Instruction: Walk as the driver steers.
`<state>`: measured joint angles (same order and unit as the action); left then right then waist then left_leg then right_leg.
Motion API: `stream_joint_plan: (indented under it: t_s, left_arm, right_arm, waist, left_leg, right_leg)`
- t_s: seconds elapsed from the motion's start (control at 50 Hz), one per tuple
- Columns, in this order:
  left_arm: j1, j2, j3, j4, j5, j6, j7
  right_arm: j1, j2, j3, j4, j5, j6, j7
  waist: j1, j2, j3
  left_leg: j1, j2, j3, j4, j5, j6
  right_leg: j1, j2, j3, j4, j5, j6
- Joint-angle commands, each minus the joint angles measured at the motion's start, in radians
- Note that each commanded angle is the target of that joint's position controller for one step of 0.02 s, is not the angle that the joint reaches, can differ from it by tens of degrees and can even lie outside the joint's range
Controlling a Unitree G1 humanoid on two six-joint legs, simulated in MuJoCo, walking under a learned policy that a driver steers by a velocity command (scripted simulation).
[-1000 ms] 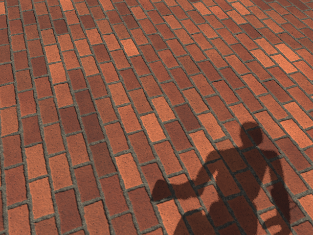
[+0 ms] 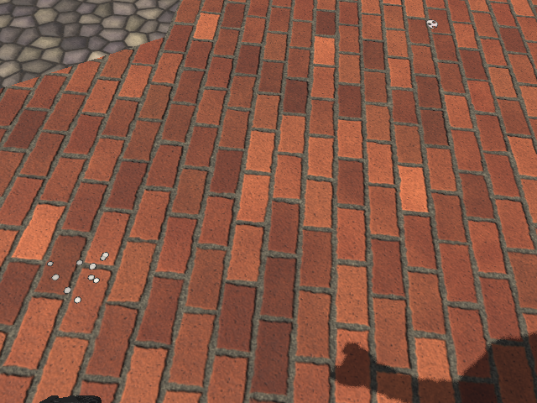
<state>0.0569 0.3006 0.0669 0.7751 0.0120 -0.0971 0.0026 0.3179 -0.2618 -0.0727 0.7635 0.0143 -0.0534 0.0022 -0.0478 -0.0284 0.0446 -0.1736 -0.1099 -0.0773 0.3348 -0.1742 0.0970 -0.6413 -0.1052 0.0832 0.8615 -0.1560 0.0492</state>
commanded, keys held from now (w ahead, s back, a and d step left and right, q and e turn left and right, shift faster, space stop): w+q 0.46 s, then w+e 0.54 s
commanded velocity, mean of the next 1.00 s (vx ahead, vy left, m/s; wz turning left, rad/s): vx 0.50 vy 0.00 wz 0.20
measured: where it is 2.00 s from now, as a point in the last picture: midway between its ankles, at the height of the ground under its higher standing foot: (252, 200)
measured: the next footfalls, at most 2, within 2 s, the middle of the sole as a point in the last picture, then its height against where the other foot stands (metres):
right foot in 0.22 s outside the picture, level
left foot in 0.72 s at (177, 391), level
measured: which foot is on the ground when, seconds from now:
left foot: down 0.00-0.24, up 0.26-0.70, down 0.72-1.00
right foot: up 0.00-0.20, down 0.22-0.72, up 0.74-1.00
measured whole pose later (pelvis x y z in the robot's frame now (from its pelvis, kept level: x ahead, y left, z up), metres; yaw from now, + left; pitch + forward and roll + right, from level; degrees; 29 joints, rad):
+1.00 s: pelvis +0.52 +0.09 +0.00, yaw +8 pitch +1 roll +2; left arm 0.17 0.31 0.07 0.80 -0.02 -0.03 -0.01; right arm 0.32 -0.27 -0.08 0.80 -0.01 -0.09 0.00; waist -0.05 -0.05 0.02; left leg -0.08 -0.01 0.17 0.27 -0.21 0.02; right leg -0.68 -0.11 0.04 0.97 -0.14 0.02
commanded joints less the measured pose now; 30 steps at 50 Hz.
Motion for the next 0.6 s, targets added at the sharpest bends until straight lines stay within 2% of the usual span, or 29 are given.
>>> stream_joint_plan:
  t_s: [0.02, 0.08, 0.12, 0.16, 0.18, 0.2, 0.22, 0.24, 0.26, 0.28, 0.3, 0.32, 0.34, 0.36, 0.4, 0.44, 0.46, 0.5, 0.56, 0.6]
  left_arm:
    - [-0.075, 0.041, 0.004, -0.073, -0.003, -0.008, -0.005]
    - [-0.145, 0.051, 0.004, -0.105, -0.017, -0.016, -0.016]
    - [-0.156, 0.074, 0.010, -0.117, -0.019, -0.025, -0.024]
    - [-0.132, 0.098, 0.018, -0.116, -0.020, -0.036, -0.030]
    - [-0.092, 0.109, 0.024, -0.107, -0.021, -0.042, -0.030]
    - [-0.004, 0.127, 0.036, -0.083, -0.017, -0.047, -0.025]
    - [0.124, 0.165, 0.050, -0.065, -0.001, -0.052, -0.019]
    - [0.271, 0.247, 0.071, -0.049, 0.017, -0.047, -0.011]
    - [0.308, 0.232, 0.070, -0.019, -0.005, -0.033, -0.020]
    - [0.253, 0.136, 0.045, -0.042, -0.019, -0.026, -0.019]
    - [0.203, 0.098, 0.033, -0.053, -0.015, -0.015, -0.014]
    - [0.158, 0.081, 0.025, -0.051, -0.007, -0.009, -0.013]
    - [0.134, 0.063, 0.018, -0.045, -0.001, -0.008, -0.010]
    - [0.124, 0.061, 0.016, -0.039, 0.002, -0.010, -0.009]
    - [0.129, 0.074, 0.022, -0.023, -0.005, -0.020, -0.010]
    - [0.153, 0.095, 0.031, -0.009, -0.008, -0.025, -0.009]
    - [0.149, 0.122, 0.038, -0.002, -0.006, -0.023, -0.009]
    - [0.173, 0.117, 0.034, 0.015, -0.010, -0.020, -0.013]
    - [0.211, 0.140, 0.033, 0.040, -0.036, -0.005, -0.018]
    - [0.262, 0.163, 0.036, 0.061, -0.045, 0.007, -0.019]
  right_arm:
    - [-0.012, -0.184, -0.049, -0.069, 0.005, -0.010, -0.019]
    - [0.033, -0.184, -0.050, -0.049, 0.010, -0.004, -0.019]
    - [0.053, -0.173, -0.048, -0.041, 0.013, 0.002, -0.022]
    - [0.049, -0.175, -0.050, -0.042, 0.010, 0.009, -0.028]
    - [0.040, -0.174, -0.050, -0.045, 0.008, 0.013, -0.029]
    - [0.023, -0.158, -0.044, -0.054, 0.007, 0.015, -0.028]
    - [0.010, -0.112, -0.026, -0.070, 0.000, 0.012, -0.023]
    - [0.098, -0.054, -0.008, -0.093, 0.004, 0.007, -0.023]
    - [0.167, -0.073, 0.000, -0.107, 0.025, 0.000, -0.023]
    - [0.109, -0.171, -0.023, -0.089, 0.031, 0.003, -0.023]
    - [0.019, -0.194, -0.030, -0.103, 0.021, 0.009, -0.023]
    - [-0.025, -0.181, -0.031, -0.115, 0.009, 0.012, -0.021]
    - [-0.039, -0.165, -0.034, -0.122, 0.005, 0.015, -0.017]
    - [-0.028, -0.142, -0.032, -0.123, 0.011, 0.021, -0.012]
    - [-0.031, -0.102, -0.023, -0.134, 0.016, 0.032, -0.008]
    - [-0.073, -0.091, -0.019, -0.155, 0.007, 0.033, -0.007]
    - [-0.085, -0.079, -0.014, -0.169, 0.010, 0.032, -0.004]
    - [-0.126, -0.065, -0.004, -0.171, 0.005, 0.022, 0.002]
    - [-0.237, -0.044, 0.011, -0.194, -0.004, 0.002, 0.020]
    - [-0.303, -0.049, 0.013, -0.213, 0.001, -0.010, 0.031]
  waist:
    - [0.000, 0.090, -0.035]
    - [-0.029, 0.110, -0.025]
    - [-0.028, 0.117, -0.029]
    - [-0.009, 0.141, -0.034]
    - [0.014, 0.160, -0.044]
    - [0.062, 0.163, -0.082]
    - [0.125, 0.126, -0.195]
    - [0.129, -0.073, -0.361]
    - [0.102, -0.312, -0.407]
    - [0.122, -0.166, -0.262]
    - [0.127, -0.085, -0.156]
    - [0.107, -0.046, -0.082]
    - [0.085, -0.056, -0.047]
    - [0.068, -0.077, -0.033]
    - [0.060, -0.079, -0.027]
    - [0.072, -0.040, -0.021]
    - [0.064, -0.060, -0.027]
    - [0.081, -0.023, -0.023]
    - [0.107, -0.015, 0.014]
    - [0.127, -0.021, 0.030]
  left_leg:
    - [-0.063, 0.197, -0.164, -0.115, 0.173, 0.137]
    - [-0.051, 0.211, -0.209, -0.090, 0.102, 0.116]
    - [0.016, 0.233, -0.263, -0.031, 0.085, 0.108]
    - [0.066, 0.255, -0.319, 0.030, 0.107, 0.098]
    - [0.074, 0.256, -0.337, 0.065, 0.143, 0.089]
    - [0.060, 0.221, -0.327, 0.138, 0.204, 0.067]
    - [-0.015, 0.167, -0.276, 0.332, 0.195, 0.033]
    - [-0.299, 0.042, -0.148, 0.669, -0.065, -0.042]
    - [-0.542, 0.030, -0.103, 0.887, -0.437, -0.067]
    - [-0.621, 0.099, -0.123, 0.977, -0.366, -0.075]
    - [-0.621, 0.135, -0.081, 0.982, -0.283, -0.078]
    - [-0.590, 0.165, -0.063, 0.940, -0.223, -0.080]
    - [-0.556, 0.196, -0.063, 0.894, -0.183, -0.078]
    - [-0.512, 0.215, -0.053, 0.867, -0.162, -0.077]
    - [-0.507, 0.231, -0.031, 0.822, -0.132, -0.083]
    - [-0.540, 0.239, -0.026, 0.752, -0.077, -0.092]
    - [-0.551, 0.244, -0.024, 0.701, -0.029, -0.099]
    - [-0.511, 0.227, -0.021, 0.570, 0.066, -0.095]
    - [-0.446, 0.203, 0.061, 0.367, 0.153, -0.087]
    - [-0.424, 0.184, 0.078, 0.288, 0.145, -0.087]
  right_leg:
    - [0.081, 0.058, -0.036, -0.209, 0.199, 0.019]
    - [0.130, 0.088, -0.029, -0.315, 0.265, 0.009]
    - [0.131, 0.094, -0.007, -0.365, 0.227, -0.006]
    - [0.161, 0.098, 0.000, -0.388, 0.143, -0.028]
    - [0.210, 0.103, -0.009, -0.399, 0.101, -0.044]
    - [0.333, 0.110, -0.030, -0.440, 0.109, -0.070]
    - [0.562, 0.019, 0.039, -0.414, 0.103, -0.122]
    - [0.936, -0.206, 0.361, -0.422, -0.008, -0.245]
    - [1.044, -0.335, 0.719, -0.533, -0.255, -0.332]
    - [0.932, -0.302, 0.633, -0.567, -0.396, -0.290]
    - [0.799, -0.259, 0.471, -0.576, -0.330, -0.246]
    - [0.670, -0.215, 0.354, -0.603, -0.213, -0.230]
    - [0.591, -0.183, 0.272, -0.628, -0.130, -0.220]
    - [0.536, -0.159, 0.203, -0.655, -0.079, -0.213]
    - [0.506, -0.154, 0.113, -0.695, 0.006, -0.230]
    - [0.522, -0.154, 0.035, -0.709, 0.118, -0.242]
    - [0.531, -0.171, 0.024, -0.721, 0.125, -0.254]
    - [0.528, -0.143, -0.030, -0.730, 0.174, -0.252]
    - [0.527, -0.111, -0.076, -0.728, 0.193, -0.241]
    - [0.566, -0.132, -0.051, -0.709, 0.212, -0.239]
